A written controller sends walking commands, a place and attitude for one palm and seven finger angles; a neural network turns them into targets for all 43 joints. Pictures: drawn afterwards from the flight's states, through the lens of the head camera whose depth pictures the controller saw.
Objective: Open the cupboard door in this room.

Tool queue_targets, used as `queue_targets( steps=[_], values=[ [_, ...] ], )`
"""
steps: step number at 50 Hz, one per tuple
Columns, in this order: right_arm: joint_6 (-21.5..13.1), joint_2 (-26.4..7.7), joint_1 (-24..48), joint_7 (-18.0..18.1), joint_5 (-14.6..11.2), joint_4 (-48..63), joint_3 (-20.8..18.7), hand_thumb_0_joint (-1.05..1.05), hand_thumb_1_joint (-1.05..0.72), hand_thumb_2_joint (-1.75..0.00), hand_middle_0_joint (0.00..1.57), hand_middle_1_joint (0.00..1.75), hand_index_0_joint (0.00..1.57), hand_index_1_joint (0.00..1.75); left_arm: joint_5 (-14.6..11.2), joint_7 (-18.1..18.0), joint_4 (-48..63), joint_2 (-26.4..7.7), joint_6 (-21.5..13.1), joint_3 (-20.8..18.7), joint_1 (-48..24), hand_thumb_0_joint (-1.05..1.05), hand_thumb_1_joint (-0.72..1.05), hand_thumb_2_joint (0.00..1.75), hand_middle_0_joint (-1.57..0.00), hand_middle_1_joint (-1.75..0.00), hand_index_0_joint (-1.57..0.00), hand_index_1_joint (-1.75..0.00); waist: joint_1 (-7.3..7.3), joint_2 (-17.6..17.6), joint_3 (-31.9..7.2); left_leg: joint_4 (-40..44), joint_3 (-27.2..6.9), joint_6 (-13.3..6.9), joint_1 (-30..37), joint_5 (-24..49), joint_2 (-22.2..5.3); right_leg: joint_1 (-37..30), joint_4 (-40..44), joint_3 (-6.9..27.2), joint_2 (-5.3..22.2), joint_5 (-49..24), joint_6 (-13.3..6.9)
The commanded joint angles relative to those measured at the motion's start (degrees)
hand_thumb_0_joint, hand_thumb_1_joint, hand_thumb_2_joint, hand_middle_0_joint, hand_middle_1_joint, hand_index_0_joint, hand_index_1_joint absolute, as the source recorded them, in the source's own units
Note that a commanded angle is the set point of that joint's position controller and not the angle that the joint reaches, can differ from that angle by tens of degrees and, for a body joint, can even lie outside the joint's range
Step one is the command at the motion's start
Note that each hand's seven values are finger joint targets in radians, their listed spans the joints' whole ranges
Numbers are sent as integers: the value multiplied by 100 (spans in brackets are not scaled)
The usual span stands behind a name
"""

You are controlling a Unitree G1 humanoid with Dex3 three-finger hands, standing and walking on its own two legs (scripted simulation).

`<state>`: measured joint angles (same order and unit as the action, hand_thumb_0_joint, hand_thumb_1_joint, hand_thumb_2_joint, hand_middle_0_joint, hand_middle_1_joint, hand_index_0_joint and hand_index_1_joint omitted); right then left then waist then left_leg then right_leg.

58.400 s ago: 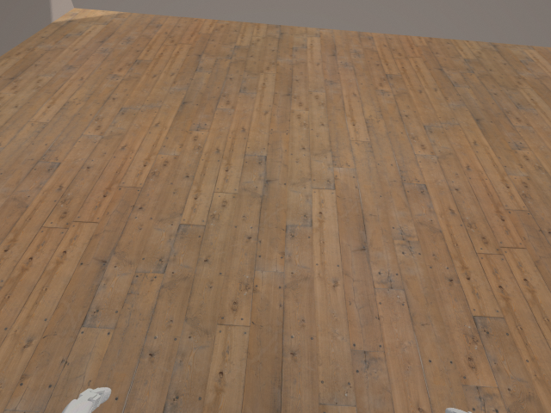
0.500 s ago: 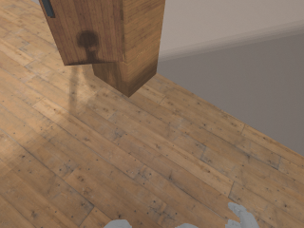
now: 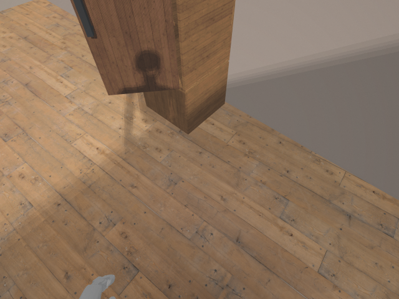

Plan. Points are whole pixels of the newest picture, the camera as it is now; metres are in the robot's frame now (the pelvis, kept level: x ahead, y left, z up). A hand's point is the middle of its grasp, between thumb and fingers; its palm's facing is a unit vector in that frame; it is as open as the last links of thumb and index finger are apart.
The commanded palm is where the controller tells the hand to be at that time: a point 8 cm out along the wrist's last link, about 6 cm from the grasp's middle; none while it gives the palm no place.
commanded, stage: turn to face it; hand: left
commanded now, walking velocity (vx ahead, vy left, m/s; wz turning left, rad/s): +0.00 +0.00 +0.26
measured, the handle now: (84, 12) +1.06 +0.45 +0.04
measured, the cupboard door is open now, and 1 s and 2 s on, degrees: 49 49 49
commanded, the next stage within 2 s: take the last steps up to it in 0.06 s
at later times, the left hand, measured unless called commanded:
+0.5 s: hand out of the picture -0.09 +0.16 -0.15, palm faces +0.31 -0.92 -0.23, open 7.4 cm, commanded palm none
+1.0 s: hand (70, 275) +0.19 +0.31 -0.16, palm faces +0.19 -0.97 -0.18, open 7.4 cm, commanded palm none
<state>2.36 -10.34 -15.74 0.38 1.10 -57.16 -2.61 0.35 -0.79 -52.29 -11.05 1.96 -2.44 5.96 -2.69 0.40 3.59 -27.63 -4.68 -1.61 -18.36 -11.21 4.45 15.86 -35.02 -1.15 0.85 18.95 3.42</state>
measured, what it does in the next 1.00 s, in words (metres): walks ahead: right foot, then left foot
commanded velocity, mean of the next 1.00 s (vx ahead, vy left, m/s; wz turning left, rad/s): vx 0.26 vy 0.04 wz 0.04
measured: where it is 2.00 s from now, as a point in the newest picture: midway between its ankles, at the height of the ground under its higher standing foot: (174, 235)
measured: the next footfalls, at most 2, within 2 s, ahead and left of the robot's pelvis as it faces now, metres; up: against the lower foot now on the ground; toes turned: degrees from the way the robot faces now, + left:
right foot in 0.02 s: +0.00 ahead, -0.11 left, +0.00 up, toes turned -1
left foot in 0.64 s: +0.09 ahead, +0.18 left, +0.00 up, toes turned +18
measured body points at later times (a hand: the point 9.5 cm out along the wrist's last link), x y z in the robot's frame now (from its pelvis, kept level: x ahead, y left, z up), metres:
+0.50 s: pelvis +0.01 +0.00 +0.01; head +0.04 -0.01 +0.46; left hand -0.11 +0.21 -0.13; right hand +0.17 -0.22 -0.14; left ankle +0.01 +0.16 -0.68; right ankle -0.04 -0.11 -0.74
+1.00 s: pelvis +0.12 +0.11 +0.01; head +0.14 +0.13 +0.46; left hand +0.18 +0.36 -0.14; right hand +0.12 -0.14 -0.14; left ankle +0.05 +0.17 -0.74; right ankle +0.21 +0.00 -0.67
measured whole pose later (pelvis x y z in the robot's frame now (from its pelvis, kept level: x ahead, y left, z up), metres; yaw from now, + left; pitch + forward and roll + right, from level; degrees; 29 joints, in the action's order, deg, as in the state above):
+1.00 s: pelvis +0.12 +0.11 +0.01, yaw +9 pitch +0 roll +1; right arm -3.4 -9.9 -21.7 1.9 1.2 -63.0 -1.9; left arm 1.4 0.7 -57.7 -11.4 0.0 -3.9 7.2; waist -0.4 -3.1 2.8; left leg -16.6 9.6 -3.6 -1.2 -15.3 2.9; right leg 34.5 -58.5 -2.2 5.2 9.3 0.3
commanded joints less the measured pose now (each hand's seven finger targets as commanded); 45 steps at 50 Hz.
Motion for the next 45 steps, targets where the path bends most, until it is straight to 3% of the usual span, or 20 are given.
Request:
queue_targets(
  steps=[1, 2, 3, 4, 7, 12, 15, 21, 27, 29, 30, 31, 32, 33, 34, 35, 37, 39, 41, 45],
  values=[
    [-194, -443, 148, 27, -91, 471, -170, 0, -90, -90, 20, 30, 20, 30, 86, -166, 21, -1193, -274, -303, 988, 0, 90, 90, -20, -30, -20, -30, 485, -1548, -921, -1254, 100, 268, -1337, -1406, -59, -2155, 1760, 1840, 2096, -1991, -889],
    [-104, -686, 227, 21, -52, 484, -245, 0, -90, -90, 20, 30, 20, 30, 86, -159, 101, -1231, -257, -247, 893, 0, 90, 90, -20, -30, -20, -30, 488, -1209, -672, -2388, 122, 293, -1137, -2277, -154, -1189, 1808, 1832, 2633, -2273, -1366],
    [-31, -639, 205, 3, 6, 350, -264, 0, -90, -90, 20, 30, 20, 30, 66, -169, 149, -927, -263, -191, 582, 0, 90, 90, -20, -30, -20, -30, 294, -978, -374, -3114, 60, 325, -1303, -1977, -253, -1016, 1762, 1382, 2162, -2697, -1389],
    [36, -627, 120, 2, 9, 187, -273, 0, -90, -90, 20, 30, 20, 30, 48, -171, 152, -785, -285, -159, 419, 0, 90, 90, -20, -30, -20, -30, 177, -1159, -231, -3514, 91, 394, -1384, -1765, -324, -991, 1686, 1124, 1866, -3168, -1263],
    [81, -508, 95, -29, -35, 62, -243, 0, -90, -90, 20, 30, 20, 30, 13, -155, 101, -635, -330, -121, 509, 0, 90, 90, -20, -30, -20, -30, 133, -916, -198, -3833, 236, 490, -1390, -1185, -455, -1142, 1525, 320, 1521, -3850, -1031],
    [40, -455, 552, -70, 22, 101, -201, 0, -90, -90, 20, 30, 20, 30, 45, -121, -193, -646, -439, -189, 1303, 0, 90, 90, -20, -30, -20, -30, 472, -628, -110, -3466, 322, 560, -1707, -961, -645, -1636, 1857, 629, 1835, -2626, -1031],
    [-16, -466, 882, -133, 34, 198, -196, 0, -90, -90, 20, 30, 20, 30, 68, -83, -421, -647, -509, -192, 1682, 0, 90, 90, -20, -30, -20, -30, 617, -791, 5, -3313, 365, 552, -2036, -856, -749, -1896, 2115, 770, 1991, -1937, -1049],
    [-77, -442, 1428, -225, 20, 376, -148, 0, -90, -90, 20, 30, 20, 30, 124, -37, -743, -642, -585, -158, 2086, 0, 90, 90, -20, -30, -20, -30, 679, -827, 279, -2640, 570, 485, -2013, -678, -843, -1800, 2375, 546, 2079, -1392, -1105],
    [-220, -260, 1565, -297, -12, 463, -28, 0, -90, -90, 20, 30, 20, 30, 167, 6, -955, -740, -569, -142, 2005, 0, 90, 90, -20, -30, -20, -30, 590, -1107, 350, -1116, 974, 260, -595, -679, -641, -917, 2273, 23, 1989, -1051, -995],
    [-303, -285, 1147, -264, -1, 315, -21, 0, -90, -90, 20, 30, 20, 30, 137, 16, -1023, -749, -548, -152, 1923, 0, 90, 90, -20, -30, -20, -30, 374, -984, 184, -401, 1212, 187, 376, -399, -440, -570, 1884, -238, 1762, -1120, -858],
    [-351, -411, 621, -225, 1, 146, -50, 0, -90, -90, 20, 30, 20, 30, 117, 25, -1047, -738, -535, -150, 1795, 0, 90, 90, -20, -30, -20, -30, 126, -811, -35, 27, 1316, 165, 1263, -201, -360, -158, 1411, -438, 1583, -1022, -738],
    [-405, -765, -124, -152, 3, -97, -134, 0, -90, -90, 20, 30, 20, 30, 108, 45, -1014, -556, -521, -103, 1784, 0, 90, 90, -20, -30, -20, -30, -188, -62, -423, 311, 1022, 101, 2295, -412, -635, 245, 302, -722, 1257, -878, -604],
    [-458, -1410, -879, -64, 78, -250, -317, 0, -90, -90, 20, 30, 20, 30, 56, 77, -891, -201, -505, -47, 1938, 0, 90, 90, -20, -30, -20, -30, -431, 1535, -970, 652, -1004, -318, 3312, -728, -2090, 1478, -1375, -1091, 534, 926, -296],
    [-410, -1627, -1368, 28, 45, -321, -347, 0, -90, -90, 20, 30, 20, 30, 93, 44, -666, -185, -484, -1, 1586, 0, 90, 90, -20, -30, -20, -30, -600, 1622, -1011, 1238, -1867, -753, 3265, -397, -2684, 2129, -2658, -557, 301, 1646, -335],
    [-385, -1545, -1177, 83, 41, -315, -317, 0, -90, -90, 20, 30, 20, 30, 87, 30, -557, -186, -490, -31, 1270, 0, 90, 90, -20, -30, -20, -30, -478, 788, -554, 1281, -1615, -998, 2783, -22, -2857, 2383, -3312, -200, 514, 1386, -457],
    [-441, -1256, -766, 99, 35, -204, -231, 0, -90, -90, 20, 30, 20, 30, 91, 36, -635, -198, -456, -43, 1185, 0, 90, 90, -20, -30, -20, -30, -240, 532, -450, 1378, -1379, -868, 2171, 55, -2656, 2319, -3640, -36, 685, 874, -445],
    [-519, -726, -162, 106, 11, -21, -79, 0, -90, -90, 20, 30, 20, 30, 111, 97, -806, -118, -375, -98, 1322, 0, 90, 90, -20, -30, -20, -30, 117, 628, 128, 1637, -520, -660, 1222, 342, -2272, 1998, -3572, 128, 817, 144, -381],
    [-629, -511, -259, 122, -4, -129, -5, 0, -90, -90, 20, 30, 20, 30, 111, 123, -881, 2, -318, -106, 1514, 0, 90, 90, -20, -30, -20, -30, 293, 630, 178, 1718, 61, -466, 1150, 1223, -1972, 1832, -3393, 89, 683, -307, -345],
    [-685, -336, -441, 142, 10, -174, -46, 0, -90, -90, 20, 30, 20, 30, 109, 107, -861, 25, -284, -149, 1537, 0, 90, 90, -20, -30, -20, -30, 378, 508, -6, 1710, 250, -493, 1266, 1653, -1938, 1860, -3243, 111, 623, -559, -331],
    [-713, -379, -701, 161, 12, -280, -9, 0, -90, -90, 20, 30, 20, 30, 105, 148, -586, -17, -237, -163, 939, 0, 90, 90, -20, -30, -20, -30, 356, 417, 179, 1781, 331, -600, 1430, 1899, -1963, 2213, -2800, 130, 579, -929, -324]
  ],
)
